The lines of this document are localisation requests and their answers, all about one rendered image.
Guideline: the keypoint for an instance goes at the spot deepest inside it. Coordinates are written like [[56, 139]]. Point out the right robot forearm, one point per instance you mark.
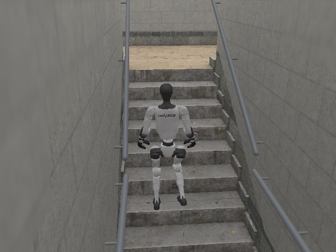
[[191, 136]]

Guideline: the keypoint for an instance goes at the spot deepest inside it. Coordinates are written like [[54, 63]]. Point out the robot right hand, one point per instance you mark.
[[191, 145]]

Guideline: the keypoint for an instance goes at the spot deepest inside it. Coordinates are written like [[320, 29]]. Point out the left robot forearm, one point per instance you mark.
[[142, 136]]

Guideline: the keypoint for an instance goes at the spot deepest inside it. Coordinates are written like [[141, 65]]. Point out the left robot upper arm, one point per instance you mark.
[[147, 120]]

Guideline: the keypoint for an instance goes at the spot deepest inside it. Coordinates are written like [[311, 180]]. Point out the robot left hand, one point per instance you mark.
[[141, 146]]

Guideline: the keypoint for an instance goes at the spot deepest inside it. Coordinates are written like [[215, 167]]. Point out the right robot upper arm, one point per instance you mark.
[[186, 119]]

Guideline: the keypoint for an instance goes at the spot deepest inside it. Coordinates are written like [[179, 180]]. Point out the robot left foot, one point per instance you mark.
[[156, 205]]

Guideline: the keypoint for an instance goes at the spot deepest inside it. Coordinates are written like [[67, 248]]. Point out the robot head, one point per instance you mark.
[[166, 91]]

